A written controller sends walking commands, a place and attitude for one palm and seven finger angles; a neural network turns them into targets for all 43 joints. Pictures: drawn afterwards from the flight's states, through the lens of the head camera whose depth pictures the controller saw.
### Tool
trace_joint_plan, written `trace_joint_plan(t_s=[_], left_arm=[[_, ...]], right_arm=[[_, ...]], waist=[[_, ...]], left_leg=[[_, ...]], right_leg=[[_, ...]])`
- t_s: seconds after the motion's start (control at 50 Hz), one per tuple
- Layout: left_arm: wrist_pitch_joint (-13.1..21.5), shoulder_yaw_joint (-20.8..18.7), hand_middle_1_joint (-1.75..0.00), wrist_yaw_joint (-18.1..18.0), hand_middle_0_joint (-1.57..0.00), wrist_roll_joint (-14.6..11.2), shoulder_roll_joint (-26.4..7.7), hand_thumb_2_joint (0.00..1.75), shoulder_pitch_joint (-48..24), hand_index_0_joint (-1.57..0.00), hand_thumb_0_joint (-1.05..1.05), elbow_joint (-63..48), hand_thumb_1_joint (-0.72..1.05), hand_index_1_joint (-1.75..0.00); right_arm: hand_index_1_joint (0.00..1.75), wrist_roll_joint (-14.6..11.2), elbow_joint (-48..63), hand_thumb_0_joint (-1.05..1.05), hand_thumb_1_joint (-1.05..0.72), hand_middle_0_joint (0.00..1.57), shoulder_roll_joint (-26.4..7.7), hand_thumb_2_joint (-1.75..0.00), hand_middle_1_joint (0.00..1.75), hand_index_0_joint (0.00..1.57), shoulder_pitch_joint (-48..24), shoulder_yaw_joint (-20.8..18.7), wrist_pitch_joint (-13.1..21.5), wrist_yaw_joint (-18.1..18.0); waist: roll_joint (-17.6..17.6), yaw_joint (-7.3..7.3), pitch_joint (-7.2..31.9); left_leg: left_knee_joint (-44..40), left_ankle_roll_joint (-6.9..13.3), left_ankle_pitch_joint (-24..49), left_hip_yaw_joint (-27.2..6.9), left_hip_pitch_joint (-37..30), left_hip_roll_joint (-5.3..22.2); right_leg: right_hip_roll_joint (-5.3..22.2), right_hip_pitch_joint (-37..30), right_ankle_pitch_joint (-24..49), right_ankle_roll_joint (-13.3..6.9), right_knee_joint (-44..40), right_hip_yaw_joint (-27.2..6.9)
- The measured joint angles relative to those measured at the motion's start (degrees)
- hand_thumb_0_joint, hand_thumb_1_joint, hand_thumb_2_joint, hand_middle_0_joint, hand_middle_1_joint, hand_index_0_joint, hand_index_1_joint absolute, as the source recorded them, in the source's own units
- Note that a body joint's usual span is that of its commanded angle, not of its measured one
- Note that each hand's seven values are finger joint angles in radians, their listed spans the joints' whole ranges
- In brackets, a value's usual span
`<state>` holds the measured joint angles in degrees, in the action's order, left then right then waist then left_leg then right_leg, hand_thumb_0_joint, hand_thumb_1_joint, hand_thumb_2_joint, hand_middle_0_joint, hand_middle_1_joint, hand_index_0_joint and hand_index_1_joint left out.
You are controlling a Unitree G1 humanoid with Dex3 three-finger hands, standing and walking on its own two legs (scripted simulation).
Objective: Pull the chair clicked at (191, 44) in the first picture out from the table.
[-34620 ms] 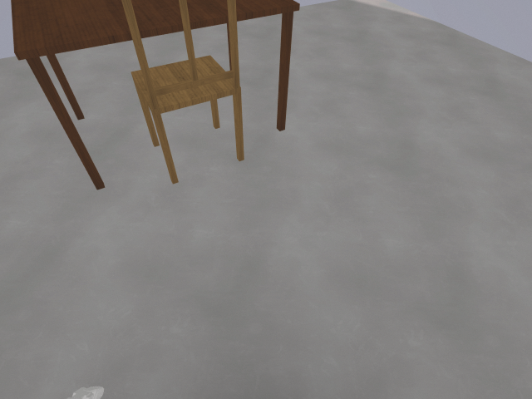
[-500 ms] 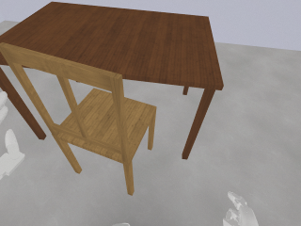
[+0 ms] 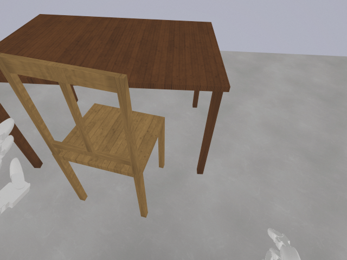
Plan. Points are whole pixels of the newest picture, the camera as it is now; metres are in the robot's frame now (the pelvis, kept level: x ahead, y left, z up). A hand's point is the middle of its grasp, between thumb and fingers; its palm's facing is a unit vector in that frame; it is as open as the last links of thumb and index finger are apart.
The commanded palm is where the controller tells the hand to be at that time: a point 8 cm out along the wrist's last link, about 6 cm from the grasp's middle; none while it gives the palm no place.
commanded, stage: stop stepping back and stand still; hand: left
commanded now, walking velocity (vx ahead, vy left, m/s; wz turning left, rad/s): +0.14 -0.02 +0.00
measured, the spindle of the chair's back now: (79, 121) +0.58 +0.36 -0.06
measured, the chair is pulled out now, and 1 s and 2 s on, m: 0.12 0.12 0.12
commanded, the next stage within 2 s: let the arm hang, fingers relaxed in 0.46 s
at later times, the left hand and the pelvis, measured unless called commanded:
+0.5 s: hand out of the picture +0.16 +0.27 +0.16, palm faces +0.48 -0.80 -0.37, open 7.5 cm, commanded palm +0.10 +0.31 +0.18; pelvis -0.03 +0.00 +0.00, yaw +1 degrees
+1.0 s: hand out of the picture -0.06 +0.18 -0.18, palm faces +0.07 -0.99 -0.14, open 7.2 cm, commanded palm none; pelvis -0.01 +0.01 +0.00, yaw +3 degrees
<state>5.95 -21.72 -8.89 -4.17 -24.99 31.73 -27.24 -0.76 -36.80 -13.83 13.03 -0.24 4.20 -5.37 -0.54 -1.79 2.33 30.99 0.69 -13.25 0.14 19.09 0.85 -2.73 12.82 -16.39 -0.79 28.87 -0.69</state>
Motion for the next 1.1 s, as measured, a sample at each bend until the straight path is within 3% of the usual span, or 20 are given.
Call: trace_joint_plan(t_s=[0.1, 0.26, 0.56, 0.6, 0.66, 0.74, 0.82, 0.86, 0.94, 1.1], left_arm=[[1.2, -1.1, -0.3, -0.6, -0.22, 0.6, 0.9, 0.9, 1.0, -0.21, 0.02, 0.9, 0.88, -0.3], [2.6, -0.6, -0.3, -0.9, -0.21, 1.5, 2.6, 0.9, -1.1, -0.21, 0.02, 1.5, 0.89, -0.3], [1.7, 0.8, -0.3, -0.6, -0.21, 1.2, 4.1, 0.9, -2.8, -0.21, 0.02, 3.0, 0.89, -0.3], [3.3, 3.5, -0.3, 1.9, -0.21, 3.5, 3.1, 0.9, -6.8, -0.2, 0.01, 11.4, 0.89, -0.3], [-1.9, 10.0, -0.3, 6.0, -0.2, 4.9, 3.6, 0.9, -14.5, -0.2, 0.01, 32.8, 0.89, -0.3], [-8.1, 16.6, -0.3, 7.9, -0.2, 5.6, 7.6, 0.9, -18.7, -0.19, 0.01, 58.6, 0.9, -0.3], [-9.9, 21.0, -0.3, 8.4, -0.2, 5.5, 12.9, 0.9, -17.7, -0.19, 0.01, 74.8, 0.91, -0.3], [-9.7, 21.1, -0.3, 7.6, -0.2, 5.3, 14.8, 0.9, -16.6, -0.2, 0.01, 80.1, 0.94, -0.3], [-8.7, 20.9, -0.3, 7.9, -0.21, 4.9, 14.7, 0.9, -13.8, -0.2, 0.02, 86.9, 0.98, -0.3], [-7.4, 21.1, -0.3, 7.4, -0.21, 4.6, 15.3, 0.9, -10.6, -0.2, 0.01, 93.6, 0.93, -0.3]], right_arm=[[0.3, 0.4, -0.3, 0.01, -0.91, 0.2, -0.8, -0.9, 0.3, 0.2, 2.4, 0.0, 1.5, -0.3], [0.3, 1.1, -1.0, 0.01, -0.91, 0.2, 1.4, -0.9, 0.3, 0.2, 2.4, 0.8, 3.2, 0.7], [0.3, 1.0, -0.6, 0.01, -0.91, 0.2, 2.4, -0.9, 0.3, 0.21, -0.5, 2.0, 3.2, 0.8], [0.3, 1.2, -3.6, 0.01, -0.91, 0.2, 0.8, -0.9, 0.3, 0.21, -1.6, 1.1, 4.7, 3.2], [0.3, 1.9, -8.4, 0.01, -0.91, 0.2, -2.0, -0.9, 0.3, 0.21, -4.4, 0.5, 0.7, 5.2], [0.3, 2.8, -11.4, 0.01, -0.91, 0.2, -2.6, -0.9, 0.3, 0.21, -5.1, 0.1, -3.3, 5.7], [0.3, 3.1, -14.6, 0.0, -0.91, 0.2, -1.3, -0.9, 0.3, 0.21, -2.6, 0.3, -5.0, 5.3], [0.3, 3.0, -16.9, 0.0, -0.91, 0.2, -0.3, -0.9, 0.3, 0.2, -0.8, 0.4, -5.4, 5.0], [0.3, 2.6, -21.5, 0.0, -0.91, 0.2, 1.6, -0.9, 0.3, 0.2, 2.5, 0.3, -6.1, 4.2], [0.3, 2.0, -26.0, 0.0, -0.91, 0.2, 4.5, -0.9, 0.3, 0.2, 4.3, -0.1, -6.1, 3.4]], waist=[[1.2, 0.02, -0.6], [0.9, 1.02, -1.3], [-0.8, 2.29, -1.5], [-1.6, 2.72, -0.8], [-3.0, 2.68, -0.1], [-2.0, 0.64, -1.3], [1.3, -0.29, -4.1], [2.6, 0.04, -5.3], [3.6, 1.31, -7.0], [1.0, 1.97, -7.3]], left_leg=[[-3.0, 0.5, 3.0, 0.4, -1.8, -0.5], [-3.5, 0.2, 1.8, 0.1, -1.7, -0.7], [-2.6, 0.3, 4.2, -0.2, -2.0, 0.4], [-1.0, 0.6, 4.5, -0.7, 0.1, 0.0], [2.4, 1.3, 2.8, -0.8, 2.7, -1.2], [4.3, 1.6, 1.6, -0.4, 3.5, -2.1], [2.4, 1.4, 2.0, 0.0, 2.0, -2.0], [1.0, 1.3, 2.4, -0.2, 1.3, -1.8], [-1.4, 1.1, 3.2, -0.8, 0.0, -1.5], [-4.4, 1.1, 3.7, -0.5, -2.3, -1.6]], right_leg=[[0.6, -1.6, 1.6, 0.6, -2.4, -0.2], [1.1, -1.9, 4.2, 0.2, -3.9, 0.7], [0.2, -3.5, 4.3, 0.5, -4.9, 1.3], [0.7, -1.4, 3.2, 0.6, -2.5, 2.2], [1.9, 1.8, 0.6, 0.9, 2.7, 2.6], [2.8, 3.3, -1.5, 1.3, 6.2, 2.3], [2.8, 2.0, -1.1, 1.2, 4.5, 1.8], [2.5, 1.1, -0.3, 1.1, 2.5, 2.0], [2.1, -1.0, 1.2, 0.8, -1.3, 2.5], [2.3, -3.3, 2.0, 0.9, -4.7, 2.1]])
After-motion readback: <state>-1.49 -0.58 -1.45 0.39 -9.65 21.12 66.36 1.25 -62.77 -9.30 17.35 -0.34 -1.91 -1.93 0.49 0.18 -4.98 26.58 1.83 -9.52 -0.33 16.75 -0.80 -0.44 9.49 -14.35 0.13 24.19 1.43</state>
